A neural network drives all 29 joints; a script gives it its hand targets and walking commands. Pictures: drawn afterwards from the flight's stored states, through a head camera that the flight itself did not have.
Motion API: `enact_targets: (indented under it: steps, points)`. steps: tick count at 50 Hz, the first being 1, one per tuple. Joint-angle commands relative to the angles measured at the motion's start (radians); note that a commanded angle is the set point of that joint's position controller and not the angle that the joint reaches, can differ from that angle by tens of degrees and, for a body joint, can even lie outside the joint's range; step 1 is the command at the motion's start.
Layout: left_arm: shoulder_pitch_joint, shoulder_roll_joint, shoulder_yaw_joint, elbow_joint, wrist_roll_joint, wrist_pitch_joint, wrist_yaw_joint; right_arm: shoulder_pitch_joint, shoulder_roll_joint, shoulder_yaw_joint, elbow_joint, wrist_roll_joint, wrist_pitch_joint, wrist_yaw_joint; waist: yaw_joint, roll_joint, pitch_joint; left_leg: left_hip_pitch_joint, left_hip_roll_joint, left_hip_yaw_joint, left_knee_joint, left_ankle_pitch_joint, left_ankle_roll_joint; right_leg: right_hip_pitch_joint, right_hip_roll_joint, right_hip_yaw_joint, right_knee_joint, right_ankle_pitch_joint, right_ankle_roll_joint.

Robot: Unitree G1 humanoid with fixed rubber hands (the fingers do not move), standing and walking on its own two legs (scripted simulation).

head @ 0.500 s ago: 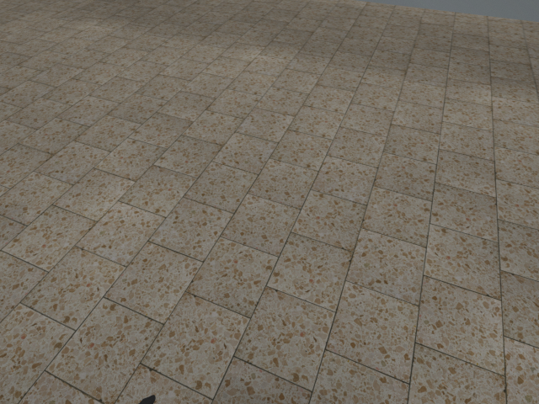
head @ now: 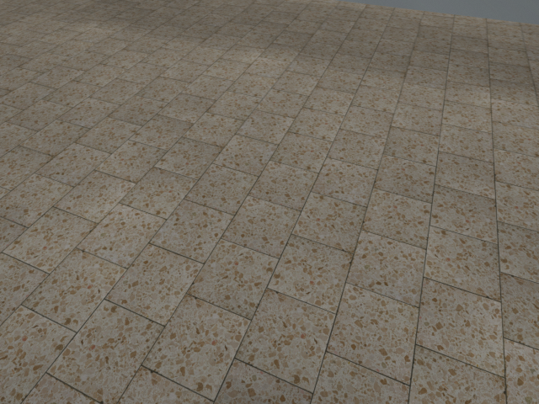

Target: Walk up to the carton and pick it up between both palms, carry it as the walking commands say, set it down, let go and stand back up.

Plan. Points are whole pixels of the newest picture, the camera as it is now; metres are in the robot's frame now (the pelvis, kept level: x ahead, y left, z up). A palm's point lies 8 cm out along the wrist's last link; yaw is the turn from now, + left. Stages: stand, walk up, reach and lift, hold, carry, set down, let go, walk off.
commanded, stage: stand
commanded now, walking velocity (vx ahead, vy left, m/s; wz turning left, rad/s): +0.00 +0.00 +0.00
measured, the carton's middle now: out of the picture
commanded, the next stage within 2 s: walk up in 0.24 s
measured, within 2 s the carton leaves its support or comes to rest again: neither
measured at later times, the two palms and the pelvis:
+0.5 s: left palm out of the picture +0.00 +0.22 -0.15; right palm out of the picture +0.01 -0.23 -0.15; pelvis -0.01 +0.00 +0.00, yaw +2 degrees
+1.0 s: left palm out of the picture -0.02 +0.34 -0.13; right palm out of the picture +0.12 -0.15 -0.10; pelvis -0.03 +0.07 +0.00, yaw +20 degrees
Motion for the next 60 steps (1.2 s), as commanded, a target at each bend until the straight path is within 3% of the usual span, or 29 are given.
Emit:
enact_targets:
  steps: [1, 6, 7, 16, 17, 21, 22, 23, 24, 26, 27, 28, 29, 30, 31, 33, 36, 38, 39, 40, 41, 42, 43, 44, 47, 49, 52, 54, 60]
  points:
    - [0.045, 0.082, 0.019, 0.004, 0.0, -0.006, 0.002, 0.049, -0.086, -0.015, 0.007, 0.001, -0.008, -0.006, 0.003, 0.011, -0.011, 0.015, 0.064, -0.081, -0.101, 0.075, 0.042, 0.003, -0.059, 0.076, -0.098, 0.044, -0.052]
    - [0.07, 0.068, 0.012, 0.06, -0.004, -0.002, 0.007, 0.035, -0.066, -0.008, 0.042, -0.002, -0.01, -0.011, 0.012, -0.01, 0.03, -0.008, 0.076, -0.101, -0.132, 0.077, 0.044, 0.017, -0.056, 0.067, -0.097, 0.071, -0.04]
    - [0.082, 0.045, 0.006, 0.07, -0.005, -0.002, 0.007, 0.037, -0.091, -0.012, 0.049, 0.005, -0.008, -0.006, 0.014, 0.031, 0.026, -0.014, 0.065, -0.091, -0.134, 0.042, 0.037, 0.023, -0.055, 0.071, -0.095, 0.047, -0.041]
    - [0.067, 0.041, -0.004, 0.113, -0.001, -0.01, 0.007, 0.061, -0.063, -0.004, 0.116, 0.006, -0.002, -0.012, 0.002, 0.007, 0.028, 0.019, 0.057, -0.071, -0.111, 0.07, 0.033, -0.001, -0.071, 0.088, -0.133, 0.014, -0.044]
    - [0.068, 0.054, -0.004, 0.123, -0.001, -0.008, 0.013, 0.048, -0.06, -0.002, 0.113, 0.004, -0.002, -0.009, -0.002, -0.028, 0.044, 0.016, 0.06, -0.07, -0.113, 0.08, 0.029, -0.013, -0.077, 0.097, -0.145, 0.011, -0.047]
    - [0.07, 0.029, -0.011, 0.133, -0.003, -0.009, 0.01, 0.042, -0.032, 0.008, 0.131, 0.0, -0.002, -0.01, 0.009, 0.019, 0.031, 0.003, 0.064, -0.077, -0.13, 0.061, 0.032, 0.007, -0.063, 0.072, -0.117, 0.044, -0.042]
    - [0.054, 0.145, 0.026, 0.099, 0.024, 0.009, 0.021, 0.003, -0.106, 0.007, 0.065, -0.025, 0.002, -0.035, 0.009, -0.005, 0.081, 0.01, 0.147, -0.087, -0.05, 0.296, 0.019, -0.075, -0.108, 0.03, -0.013, 0.213, -0.002]
    - [0.016, 0.176, 0.047, 0.043, 0.007, 0.009, 0.043, 0.001, -0.151, -0.038, 0.044, -0.042, 0.006, -0.014, 0.019, 0.026, 0.028, -0.144, 0.135, -0.19, 0.009, 0.21, 0.044, 0.064, -0.09, -0.024, 0.053, 0.032, -0.004]
    - [0.061, 0.15, 0.039, 0.048, 0.002, 0.013, 0.048, -0.04, -0.159, -0.047, 0.01, -0.031, 0.013, -0.004, 0.032, 0.038, 0.02, -0.193, 0.132, -0.212, 0.007, 0.107, 0.06, 0.048, -0.095, -0.014, 0.065, -0.057, -0.003]
    - [0.152, 0.12, 0.024, 0.062, 0.003, 0.025, 0.045, -0.109, -0.137, -0.057, -0.066, -0.03, 0.027, 0.003, 0.073, -0.026, 0.054, -0.338, 0.069, -0.174, 0.1, -0.126, 0.04, 0.031, -0.169, 0.061, -0.036, -0.186, -0.041]
    - [0.155, 0.161, 0.03, 0.05, 0.01, 0.021, 0.046, -0.131, -0.114, -0.051, -0.092, -0.027, 0.028, -0.001, 0.105, -0.153, 0.041, -0.4, -0.001, -0.078, 0.308, -0.165, 0.011, 0.053, -0.296, 0.189, -0.167, -0.195, -0.108]
    - [0.104, 0.182, 0.024, 0.032, 0.022, 0.018, 0.055, -0.111, -0.08, -0.042, -0.096, -0.02, 0.027, -0.001, 0.095, -0.24, 0.031, -0.435, -0.015, 0.013, 0.547, -0.273, -0.003, 0.031, -0.435, 0.309, -0.227, -0.078, -0.196]
    - [0.064, 0.169, 0.008, 0.022, 0.033, 0.016, 0.066, -0.066, -0.081, -0.039, -0.097, -0.021, 0.024, 0.003, 0.055, -0.187, 0.007, -0.435, 0.025, 0.008, 0.654, -0.343, -0.005, 0.013, -0.481, 0.313, -0.199, 0.103, -0.245]
    - [0.038, 0.167, 0.01, 0.008, 0.033, 0.017, 0.067, -0.045, -0.086, -0.044, -0.076, -0.029, 0.023, 0.009, 0.027, -0.081, 0.003, -0.371, 0.044, 0.002, 0.669, -0.336, -0.004, -0.034, -0.448, 0.238, -0.189, 0.148, -0.24]
    - [-0.003, 0.164, 0.008, -0.009, 0.037, 0.013, 0.066, -0.025, -0.078, -0.047, -0.064, -0.032, 0.027, 0.017, -0.004, -0.048, 0.007, -0.314, 0.062, 0.002, 0.659, -0.292, -0.001, -0.07, -0.405, 0.157, -0.172, 0.186, -0.217]
    - [-0.063, 0.164, 0.006, -0.018, 0.037, 0.007, 0.064, 0.009, -0.055, -0.038, -0.061, -0.03, 0.039, 0.026, -0.035, -0.108, 0.006, -0.232, 0.072, 0.015, 0.496, -0.22, -0.001, -0.09, -0.326, 0.041, -0.102, 0.211, -0.148]
    - [-0.021, 0.192, 0.029, -0.027, 0.028, 0.012, 0.04, -0.022, -0.068, -0.019, -0.1, -0.021, 0.048, 0.03, 0.001, -0.17, -0.03, -0.17, 0.03, 0.077, 0.314, -0.183, -0.001, -0.027, -0.316, -0.022, -0.017, 0.233, -0.119]
    - [0.008, 0.204, 0.035, -0.027, 0.019, 0.022, 0.029, 0.015, -0.084, -0.015, -0.11, -0.022, 0.038, 0.032, -0.025, -0.091, -0.065, -0.044, 0.012, 0.094, 0.109, -0.059, 0.007, -0.067, -0.314, -0.066, 0.12, 0.151, -0.073]
    - [0.05, 0.157, 0.029, -0.015, 0.02, 0.03, 0.019, 0.027, -0.152, -0.032, -0.112, -0.025, 0.027, 0.033, -0.044, 0.052, -0.073, 0.025, 0.07, -0.02, -0.039, 0.036, 0.016, -0.141, -0.243, -0.142, 0.304, -0.024, -0.023]
    - [0.063, 0.065, 0.003, -0.05, 0.021, 0.046, 0.009, 0.027, -0.283, -0.058, -0.131, -0.035, 0.017, 0.029, -0.027, 0.366, -0.076, 0.068, 0.34, -0.375, -0.135, 0.312, 0.061, -0.324, -0.144, -0.153, 0.537, -0.412, 0.058]
    - [-0.026, 0.102, 0.015, -0.125, 0.011, 0.057, 0.013, 0.106, -0.336, -0.078, -0.114, -0.029, 0.015, 0.022, -0.081, 0.405, -0.13, 0.054, 0.427, -0.568, -0.2, 0.486, 0.197, -0.389, -0.056, -0.051, 0.663, -0.435, 0.044]
    - [-0.098, 0.126, 0.019, -0.125, 0.006, 0.058, 0.018, 0.106, -0.321, -0.076, -0.104, -0.034, 0.014, 0.017, -0.081, 0.285, -0.086, 0.065, 0.381, -0.517, -0.169, 0.426, 0.217, -0.408, -0.081, 0.004, 0.704, -0.37, 0.035]
    - [-0.109, 0.164, 0.036, -0.149, 0.017, 0.043, 0.016, 0.031, -0.262, -0.065, -0.147, -0.009, 0.022, 0.014, -0.018, 0.183, -0.042, 0.072, 0.303, -0.435, -0.152, 0.378, 0.201, -0.445, -0.076, 0.011, 0.751, -0.27, 0.039]
    - [-0.082, 0.151, 0.036, -0.136, 0.013, 0.034, 0.009, -0.014, -0.238, -0.065, -0.177, -0.011, 0.029, 0.012, -0.004, 0.119, -0.048, 0.088, 0.258, -0.359, -0.134, 0.387, 0.171, -0.439, -0.088, 0.022, 0.731, -0.192, 0.029]
    - [-0.068, 0.129, 0.043, -0.123, 0.013, 0.039, -0.002, 0.004, -0.221, -0.063, -0.195, 0.01, 0.018, 0.006, 0.006, 0.042, -0.088, 0.112, 0.201, -0.287, -0.137, 0.431, 0.13, -0.374, -0.073, 0.025, 0.704, -0.085, 0.015]
    - [-0.072, 0.121, 0.034, -0.122, 0.024, 0.055, -0.004, 0.054, -0.191, -0.057, -0.201, 0.0, 0.008, 0.01, -0.01, 0.05, -0.104, 0.162, 0.221, -0.325, -0.159, 0.433, 0.13, -0.397, -0.063, 0.024, 0.671, -0.068, 0.032]
    - [-0.094, 0.141, 0.035, -0.144, 0.022, 0.059, -0.006, 0.074, -0.198, -0.061, -0.213, -0.001, 0.01, 0.014, -0.021, 0.083, -0.097, 0.155, 0.201, -0.334, -0.194, 0.236, 0.13, -0.393, -0.056, 0.029, 0.597, -0.059, 0.051]
    - [-0.112, 0.137, 0.032, -0.148, 0.02, 0.06, -0.004, 0.11, -0.203, -0.06, -0.217, 0.001, 0.009, 0.018, -0.031, 0.108, -0.057, 0.147, 0.206, -0.359, -0.193, 0.293, 0.114, -0.412, -0.055, 0.035, 0.57, -0.067, 0.058]
    - [-0.156, 0.146, 0.031, -0.176, 0.009, 0.063, -0.005, 0.151, -0.215, -0.062, -0.243, -0.012, 0.018, 0.018, -0.05, 0.109, -0.048, 0.129, 0.2, -0.46, -0.213, 0.085, 0.145, -0.395, -0.028, 0.041, 0.443, -0.123, 0.076]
